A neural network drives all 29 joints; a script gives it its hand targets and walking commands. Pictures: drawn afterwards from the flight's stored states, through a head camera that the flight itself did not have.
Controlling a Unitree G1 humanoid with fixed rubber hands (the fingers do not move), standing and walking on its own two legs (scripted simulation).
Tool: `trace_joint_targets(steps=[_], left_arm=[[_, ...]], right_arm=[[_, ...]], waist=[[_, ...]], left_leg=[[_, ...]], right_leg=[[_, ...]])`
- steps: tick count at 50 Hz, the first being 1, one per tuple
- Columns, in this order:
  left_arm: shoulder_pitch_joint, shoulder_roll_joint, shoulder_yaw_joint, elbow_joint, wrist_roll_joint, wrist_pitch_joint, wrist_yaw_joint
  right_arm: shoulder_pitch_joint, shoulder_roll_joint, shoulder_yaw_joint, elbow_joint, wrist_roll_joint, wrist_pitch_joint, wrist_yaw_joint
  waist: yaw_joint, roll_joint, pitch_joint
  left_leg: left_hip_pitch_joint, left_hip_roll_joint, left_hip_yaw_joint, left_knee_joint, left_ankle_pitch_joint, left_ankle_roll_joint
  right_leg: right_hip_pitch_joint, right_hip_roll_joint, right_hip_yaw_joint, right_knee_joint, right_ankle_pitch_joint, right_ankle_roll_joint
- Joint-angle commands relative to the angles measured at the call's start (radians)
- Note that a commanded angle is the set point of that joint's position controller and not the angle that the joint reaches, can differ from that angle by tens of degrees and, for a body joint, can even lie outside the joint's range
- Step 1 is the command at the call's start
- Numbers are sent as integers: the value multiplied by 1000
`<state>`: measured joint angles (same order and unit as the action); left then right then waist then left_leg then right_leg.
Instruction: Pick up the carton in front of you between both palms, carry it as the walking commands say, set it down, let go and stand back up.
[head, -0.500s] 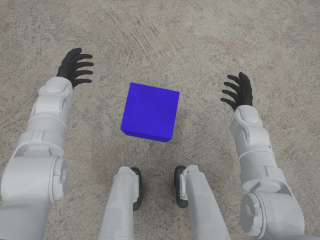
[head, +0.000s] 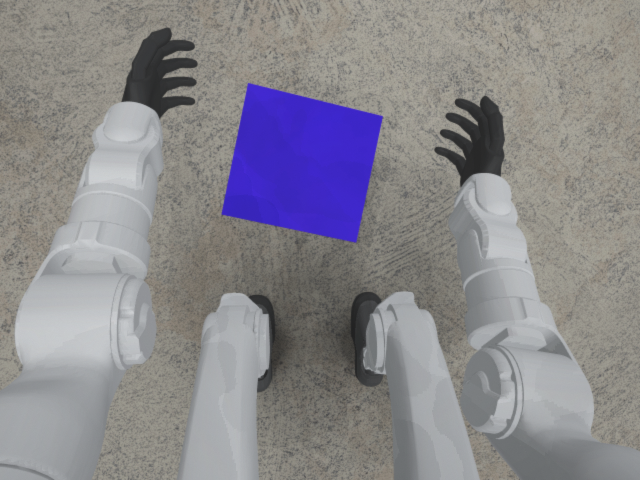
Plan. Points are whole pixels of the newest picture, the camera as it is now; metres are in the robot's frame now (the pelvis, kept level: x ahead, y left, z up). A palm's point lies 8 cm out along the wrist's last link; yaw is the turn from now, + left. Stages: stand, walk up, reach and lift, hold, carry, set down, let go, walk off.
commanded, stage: reach and lift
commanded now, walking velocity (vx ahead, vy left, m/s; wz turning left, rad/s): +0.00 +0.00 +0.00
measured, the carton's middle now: (299, 175) +0.47 +0.04 -0.43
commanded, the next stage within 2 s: none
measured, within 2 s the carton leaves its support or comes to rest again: leaves its support in 1.36 s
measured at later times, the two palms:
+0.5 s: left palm (196, 146) +0.49 +0.20 -0.34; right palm (427, 178) +0.46 -0.17 -0.33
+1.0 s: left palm (208, 148) +0.49 +0.19 -0.35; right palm (417, 175) +0.47 -0.16 -0.34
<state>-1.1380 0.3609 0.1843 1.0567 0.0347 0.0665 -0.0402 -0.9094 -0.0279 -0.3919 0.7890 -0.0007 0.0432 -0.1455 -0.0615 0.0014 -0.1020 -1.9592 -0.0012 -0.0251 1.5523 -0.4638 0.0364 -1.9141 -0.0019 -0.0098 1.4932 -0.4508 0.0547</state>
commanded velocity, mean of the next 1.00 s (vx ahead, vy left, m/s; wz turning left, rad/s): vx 0.00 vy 0.00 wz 0.00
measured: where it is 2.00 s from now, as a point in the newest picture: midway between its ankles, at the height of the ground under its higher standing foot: (315, 357)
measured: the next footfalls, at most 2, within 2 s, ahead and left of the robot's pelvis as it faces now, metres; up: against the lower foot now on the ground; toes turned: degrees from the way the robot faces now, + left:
none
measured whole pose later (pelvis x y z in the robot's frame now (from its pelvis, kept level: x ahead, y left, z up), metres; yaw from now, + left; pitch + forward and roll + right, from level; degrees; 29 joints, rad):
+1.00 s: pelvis -0.04 -0.02 -0.17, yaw -1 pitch +39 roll -4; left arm -1.41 0.45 -0.09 1.25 -0.22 -0.01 0.03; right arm -1.31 -0.19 -0.12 1.15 0.30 -0.03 -0.19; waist -0.04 -0.07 0.25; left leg -2.31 0.03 -0.03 2.17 -0.54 0.02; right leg -2.28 0.05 0.00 2.12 -0.51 0.06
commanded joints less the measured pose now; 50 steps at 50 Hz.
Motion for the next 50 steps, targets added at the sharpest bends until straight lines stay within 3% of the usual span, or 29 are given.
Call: trace_joint_targets(steps=[1,8,13,16,20,23,31,35,42,50], left_arm=[[-229,139,-40,-132,-65,-34,23],[-350,238,-118,-177,-177,-32,30],[-438,268,-151,-59,-215,-16,22],[-487,276,-170,30,-230,-20,16],[-543,291,-187,118,-241,-37,12],[-568,298,-210,149,-248,-57,16],[-581,264,-233,73,-245,-94,56],[-552,225,-247,-3,-256,-96,83],[-512,177,-248,51,-256,-84,79],[-543,72,-290,119,-264,-92,70]], right_arm=[[-136,-115,74,-114,68,-34,-20],[-250,-161,175,-163,178,-4,-76],[-366,-159,189,-77,200,23,-100],[-435,-167,187,4,196,21,-100],[-513,-190,183,92,194,5,-93],[-503,-159,210,206,240,-9,-74],[-537,-163,296,265,359,-62,-38],[-504,-180,320,250,383,-77,-41],[-487,-202,262,285,322,-81,-48],[-560,-107,272,265,292,-94,-41]], waist=[[17,148,-1006],[19,143,-1083],[21,122,-886],[17,105,-775],[18,83,-699],[38,82,-668],[105,142,-763],[90,159,-852],[47,130,-683],[57,77,-635]], left_leg=[[773,-30,-57,25,613,-36],[624,-19,-14,175,369,-38],[403,8,-3,229,95,-30],[311,22,-12,269,18,-23],[245,34,-23,328,9,-19],[233,40,-26,364,39,-15],[399,43,-35,433,232,-21],[506,31,-34,446,302,-32],[349,23,-39,424,183,-33],[224,10,-34,390,120,-18]], right_leg=[[212,91,-90,71,367,36],[300,86,-99,231,276,30],[282,66,-81,298,108,23],[257,58,-68,341,55,21],[244,55,-58,406,54,20],[227,59,-52,453,86,21],[133,74,-65,545,198,22],[106,82,-81,550,222,20],[27,74,-72,526,154,16],[80,87,-63,505,137,17]])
